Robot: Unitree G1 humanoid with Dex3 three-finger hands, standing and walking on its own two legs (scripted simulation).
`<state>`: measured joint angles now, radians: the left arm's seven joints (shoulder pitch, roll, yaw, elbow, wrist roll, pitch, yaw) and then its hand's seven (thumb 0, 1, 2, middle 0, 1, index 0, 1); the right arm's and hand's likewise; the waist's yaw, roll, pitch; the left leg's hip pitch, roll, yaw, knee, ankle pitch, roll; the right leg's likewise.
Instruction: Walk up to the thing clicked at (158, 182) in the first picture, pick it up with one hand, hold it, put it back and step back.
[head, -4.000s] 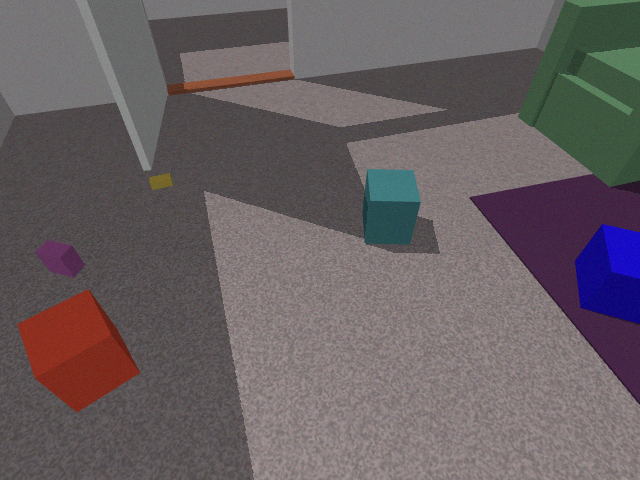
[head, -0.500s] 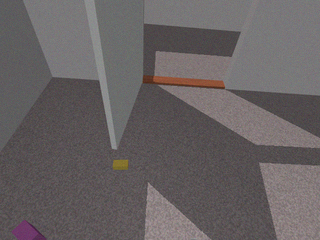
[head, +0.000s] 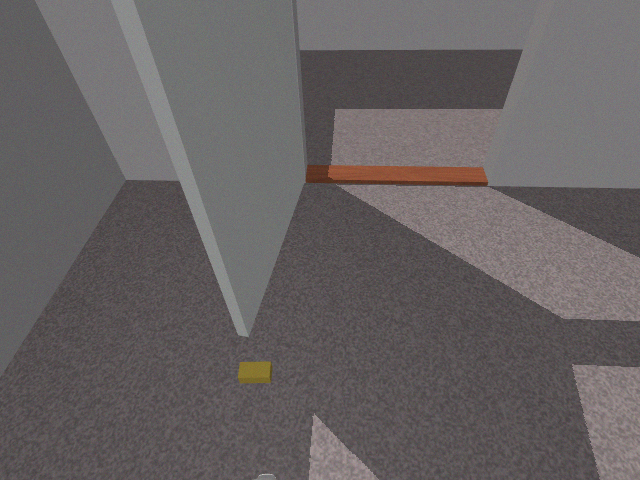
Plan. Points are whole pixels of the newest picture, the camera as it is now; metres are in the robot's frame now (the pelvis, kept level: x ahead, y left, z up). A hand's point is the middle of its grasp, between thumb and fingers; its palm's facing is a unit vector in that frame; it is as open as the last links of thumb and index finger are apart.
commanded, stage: walk up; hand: left
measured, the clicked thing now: (255, 372) +0.59 +0.27 -0.75
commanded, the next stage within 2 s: stand in 1.78 s
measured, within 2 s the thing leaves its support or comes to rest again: neither
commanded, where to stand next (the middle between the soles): +0.21 +0.03 m, yaw +0 degrees
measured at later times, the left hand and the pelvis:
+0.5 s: hand out of the picture +0.16 +0.28 -0.17, palm faces -0.04 -0.92 -0.39, open 7.4 cm; pelvis +0.10 +0.01 -0.02, yaw -1 degrees
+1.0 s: hand (164, 433) +0.23 +0.26 -0.14, palm faces -0.02 -0.95 -0.33, open 7.4 cm; pelvis +0.12 +0.01 +0.01, yaw +0 degrees
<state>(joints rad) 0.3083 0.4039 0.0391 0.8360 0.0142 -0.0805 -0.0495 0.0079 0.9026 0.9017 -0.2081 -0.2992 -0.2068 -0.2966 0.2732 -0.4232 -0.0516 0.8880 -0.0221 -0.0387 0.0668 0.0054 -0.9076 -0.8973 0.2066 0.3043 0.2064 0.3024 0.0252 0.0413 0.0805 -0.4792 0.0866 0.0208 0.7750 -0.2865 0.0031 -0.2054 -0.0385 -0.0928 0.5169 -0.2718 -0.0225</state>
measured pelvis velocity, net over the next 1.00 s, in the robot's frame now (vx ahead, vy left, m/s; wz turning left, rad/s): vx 0.12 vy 0.01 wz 0.00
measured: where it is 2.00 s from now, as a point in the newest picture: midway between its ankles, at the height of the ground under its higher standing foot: outside the picture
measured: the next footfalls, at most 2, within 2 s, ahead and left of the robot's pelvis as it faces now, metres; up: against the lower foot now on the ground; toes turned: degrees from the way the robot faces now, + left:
left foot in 0.10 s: +0.18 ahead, +0.14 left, +0.00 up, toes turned +2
right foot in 0.44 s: +0.20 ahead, -0.12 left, +0.00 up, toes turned -2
